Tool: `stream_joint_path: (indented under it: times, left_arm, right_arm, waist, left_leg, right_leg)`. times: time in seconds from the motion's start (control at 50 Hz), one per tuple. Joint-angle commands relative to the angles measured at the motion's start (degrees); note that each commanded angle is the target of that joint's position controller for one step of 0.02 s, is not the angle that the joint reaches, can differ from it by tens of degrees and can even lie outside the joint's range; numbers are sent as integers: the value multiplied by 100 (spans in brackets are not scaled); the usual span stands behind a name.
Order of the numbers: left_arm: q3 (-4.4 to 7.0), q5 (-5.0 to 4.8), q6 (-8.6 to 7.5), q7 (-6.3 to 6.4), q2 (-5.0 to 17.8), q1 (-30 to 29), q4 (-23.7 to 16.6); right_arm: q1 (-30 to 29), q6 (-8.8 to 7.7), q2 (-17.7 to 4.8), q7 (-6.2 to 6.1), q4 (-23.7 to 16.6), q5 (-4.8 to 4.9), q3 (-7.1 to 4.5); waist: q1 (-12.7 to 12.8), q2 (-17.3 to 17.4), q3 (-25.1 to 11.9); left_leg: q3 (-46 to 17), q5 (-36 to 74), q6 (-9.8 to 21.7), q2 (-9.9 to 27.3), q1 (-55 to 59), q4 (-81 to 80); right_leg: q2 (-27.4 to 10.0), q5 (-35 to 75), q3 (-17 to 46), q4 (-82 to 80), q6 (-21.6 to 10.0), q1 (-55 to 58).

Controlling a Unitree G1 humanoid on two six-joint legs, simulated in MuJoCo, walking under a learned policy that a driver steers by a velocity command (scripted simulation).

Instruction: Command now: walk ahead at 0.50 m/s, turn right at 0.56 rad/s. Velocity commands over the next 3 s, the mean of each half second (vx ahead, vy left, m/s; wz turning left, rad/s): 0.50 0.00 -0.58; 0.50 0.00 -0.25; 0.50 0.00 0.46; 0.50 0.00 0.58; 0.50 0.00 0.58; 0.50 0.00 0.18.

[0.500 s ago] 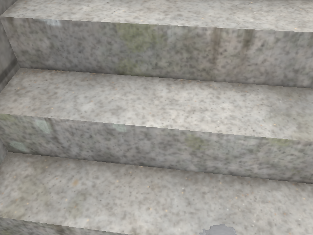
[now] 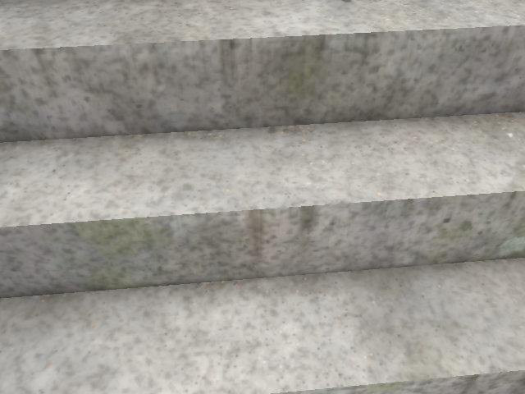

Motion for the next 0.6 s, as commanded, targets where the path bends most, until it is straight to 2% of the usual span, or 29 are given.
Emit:
stream_joint_path:
  times: [0.02, 0.04, 0.06, 0.08, 0.1, 0.12, 0.14, 0.16, 0.18, 0.2, 0.22, 0.24, 0.26, 0.28, 0.3, 0.32, 0.34, 0.36, 0.38, 0.4, 0.42, 0.44, 0.46, 0.48, 0.5, 0.52, 0.54, 0.56, 0.6]
  left_arm:
    - [10, 188, -260, 65, 309, -212, -400]
    - [-13, 241, -268, 76, 267, 77, -290]
    - [-51, 360, -331, 1, 404, 220, -248]
    - [-14, 326, -398, -40, 487, 109, -434]
    - [13, 254, -433, -41, 635, -10, -553]
    - [101, -127, -335, -184, 901, -854, -863]
    - [128, -289, -314, -244, 1093, -392, -687]
    - [183, -429, -431, -293, 1389, -668, -851]
    - [319, -509, -550, -304, 1624, -809, -1044]
    - [452, -258, -696, -345, 1634, -659, -1012]
    - [330, 120, -727, -411, 853, -257, -953]
    - [174, 248, -537, -503, 14, -295, -734]
    - [374, -160, -408, -529, 505, -660, -426]
    - [453, -418, -362, -448, 604, -885, -490]
    - [467, -400, -376, -323, 546, -1211, -679]
    - [452, -345, -369, -233, 535, -1483, -830]
    - [374, -343, -276, -230, 364, -1552, -915]
    - [335, -351, -196, -233, 159, -1457, -908]
    - [250, -367, -159, -244, -14, -1479, -948]
    - [159, -325, -131, -275, 51, -1698, -1224]
    - [118, -381, -140, -248, 21, -1879, -1328]
    - [102, -412, -147, -261, 128, -2228, -1532]
    - [169, -424, -127, -264, 475, -2628, -1726]
    - [164, -431, -67, -329, 494, -2545, -1602]
    - [139, -420, 4, -301, 448, -2437, -1574]
    - [81, -416, 20, -193, 409, -2589, -1625]
    - [28, -413, 8, -79, 369, -3075, -1862]
    - [-19, -397, 54, 5, 366, -3433, -2066]
    - [-58, -345, 127, 71, 314, -3671, -2199]
  right_arm:
    - [-925, -153, 171, -117, -620, 85, 197]
    - [-1141, -181, 141, -163, -793, 85, 218]
    - [-1491, -123, 71, -252, -1085, 19, 226]
    - [-1822, -74, -59, -361, -1316, 38, 184]
    - [-1942, -1, -102, -446, -1456, 62, 154]
    - [-2789, 203, -90, -385, -1908, 84, 214]
    - [-3143, 353, 221, -260, -2121, 98, 275]
    - [-2224, 318, 139, -125, -1920, 125, 173]
    - [-1466, 246, -327, -119, -1687, 182, -5]
    - [-384, 102, -722, -146, -1365, 189, -155]
    - [891, 119, -859, -196, -973, 117, -232]
    - [1748, 220, -1222, -236, -618, -166, -351]
    - [1543, 192, -1209, -191, -660, -176, -359]
    - [852, 99, -1078, -201, -493, 141, -354]
    - [567, 43, -473, -159, -194, 184, -264]
    - [289, 18, 269, -161, -33, 223, -93]
    - [10, 0, 815, -198, 104, 232, 52]
    - [-319, -69, 977, -230, 157, 271, 89]
    - [-396, -153, 901, -246, 248, 245, 57]
    - [-130, -229, 864, -237, 323, 69, 53]
    - [-257, -298, 737, -237, 318, -52, 19]
    - [-354, -359, 498, -243, 207, -146, -54]
    - [-308, -381, 439, -205, 204, -164, -42]
    - [160, -347, 381, -224, 381, -161, -28]
    - [623, -333, 416, -206, 622, -256, -4]
    - [1058, -338, 475, -178, 856, -335, 47]
    - [1520, -356, 511, -129, 1050, -402, 103]
    - [1815, -397, 522, -106, 1165, -457, 150]
    - [1901, -468, 538, -66, 1208, -490, 208]
  waist:
    - [11, -594, 555]
    - [98, -618, 597]
    - [63, -212, 453]
    - [136, -405, 591]
    - [67, -658, 517]
    - [-209, -448, 791]
    - [-151, -1134, 832]
    - [-620, -1499, 647]
    - [-852, -1231, 25]
    - [-921, -813, -993]
    - [-1060, 359, -2099]
    - [-1342, 1672, -1574]
    - [-1518, 1431, -76]
    - [-922, 1263, 996]
    - [-514, 100, 1074]
    - [-297, -537, 829]
    - [-76, -256, 582]
    - [167, -222, 742]
    - [269, -178, 866]
    - [304, -408, 657]
    - [339, -420, 699]
    - [268, -316, 633]
    - [218, -322, 536]
    - [10, 331, 507]
    - [-28, 161, 817]
    - [-165, -82, 980]
    - [-343, -141, 975]
    - [-438, -115, 922]
    - [-350, -21, 864]
  left_leg:
    - [621, -913, -44, -121, -1138, 1484]
    - [409, -1092, 48, -29, -1552, 1264]
    - [591, -476, -148, 161, -1303, -165]
    - [677, -559, -290, 319, -1125, -862]
    - [768, -531, -473, 356, -775, -1191]
    - [1395, -2506, -650, 250, 1372, -3456]
    - [1418, -2897, -876, 7, 2771, -3493]
    - [1958, -2224, -976, -376, 2902, -3172]
    - [1981, -1886, -857, -729, 2940, -4245]
    - [936, -940, -272, -538, 4079, -4970]
    - [-1265, -786, 578, 331, 6166, -6405]
    - [-4373, -2817, 1254, 1504, 6899, -8856]
    - [-5370, -5824, 950, 1675, 5469, -9779]
    - [-4268, -5937, 641, 1656, 4325, -9491]
    - [-2891, -5143, 363, 1548, 3903, -9070]
    - [-2000, -4231, 127, 1513, 3906, -8910]
    - [-1586, -3433, -23, 1407, 3923, -9126]
    - [-942, -3050, -167, 1222, 3794, -9274]
    - [-340, -2534, -190, 1129, 3874, -9525]
    - [135, -2052, -306, 1178, 4116, -9726]
    - [750, -1932, -397, 1016, 4009, -9942]
    - [1279, -1623, -418, 929, 3883, -10349]
    - [1488, -1491, -420, 958, 3917, -10548]
    - [1303, -1307, -137, 1184, 4317, -10735]
    - [1027, -1469, -92, 1406, 5095, -10666]
    - [939, -1600, -80, 1520, 5903, -10605]
    - [1017, -1461, -80, 1610, 6606, -10657]
    - [1017, -1085, -35, 1741, 7114, -10733]
    - [1411, -1019, -93, 1619, 7016, -11005]
  right_leg:
    - [-1109, 203, 1984, -1816, -1028, 52]
    - [-1231, 32, 2137, -1802, -988, 504]
    - [-1202, -78, 2153, -1901, -848, 681]
    - [-1262, 261, 2252, -2074, -901, 526]
    - [-1309, 728, 2212, -2179, -988, 363]
    - [-1505, 1026, 1791, -3586, -1224, -1356]
    - [-1918, 2141, 2403, -3972, -1562, -2151]
    - [-2275, 5867, 2305, -3581, -1789, -1202]
    - [-2215, 9477, 1798, -2609, -1617, 379]
    - [-1815, 11412, 1288, -836, -1180, 801]
    - [-1219, 9605, 1307, 953, -992, -547]
    - [-111, 2763, 1225, 3091, -670, -2598]
    - [-319, 2836, 1598, 6310, -689, -3688]
    - [-563, 3007, 1116, 6974, -680, -4075]
    - [-581, 3011, 921, 6887, -883, -4003]
    - [-642, 2842, 982, 6860, -1017, -3907]
    - [-720, 2754, 1061, 7135, -1159, -3961]
    - [-714, 2476, 1135, 7087, -1201, -4152]
    - [-668, 2200, 1013, 7243, -1236, -4415]
    - [-820, 2562, 740, 7107, -1243, -4562]
    - [-845, 2539, 525, 6812, -1251, -4521]
    - [-884, 2444, 64, 6534, -1175, -4162]
    - [-1005, 2511, -77, 6221, -1044, -4067]
    - [-968, 2128, -177, 7815, -1073, -4373]
    - [-853, 1817, 274, 8604, -1191, -5464]
    - [-840, 1723, 575, 8588, -1366, -6444]
    - [-891, 1567, 565, 8344, -1523, -6981]
    - [-945, 1540, 532, 8189, -1572, -7318]
    - [-1152, 1754, 148, 7791, -1560, -7137]
Next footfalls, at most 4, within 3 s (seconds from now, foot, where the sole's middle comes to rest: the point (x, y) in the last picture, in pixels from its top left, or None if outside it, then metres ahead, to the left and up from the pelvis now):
0.18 left None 0.26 0.16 -0.55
0.82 right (418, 337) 0.51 -0.24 -0.35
1.26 left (319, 195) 0.68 -0.05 -0.15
1.82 right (457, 19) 0.97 -0.32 0.05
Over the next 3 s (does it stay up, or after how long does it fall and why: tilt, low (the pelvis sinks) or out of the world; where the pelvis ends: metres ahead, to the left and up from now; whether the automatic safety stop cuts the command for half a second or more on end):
stays up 1.19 -0.13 1.01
